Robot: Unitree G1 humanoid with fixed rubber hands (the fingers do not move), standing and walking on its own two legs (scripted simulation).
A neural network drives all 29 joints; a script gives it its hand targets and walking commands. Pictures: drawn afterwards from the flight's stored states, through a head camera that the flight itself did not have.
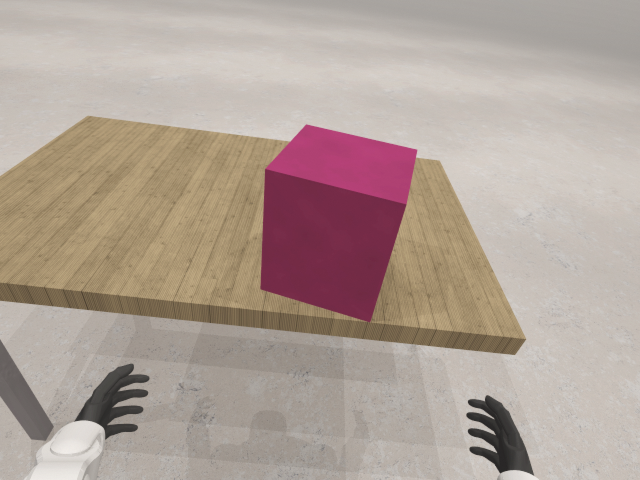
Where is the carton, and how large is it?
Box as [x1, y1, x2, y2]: [260, 124, 416, 321]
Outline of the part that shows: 306,124 265,169 260,288 369,321 406,204 416,149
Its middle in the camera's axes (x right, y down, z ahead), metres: +0.04 -0.04 +0.70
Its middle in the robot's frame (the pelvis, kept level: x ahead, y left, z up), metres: +0.56 -0.01 +0.07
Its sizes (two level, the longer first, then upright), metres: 0.210 0.200 0.250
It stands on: a table, 0.68 m high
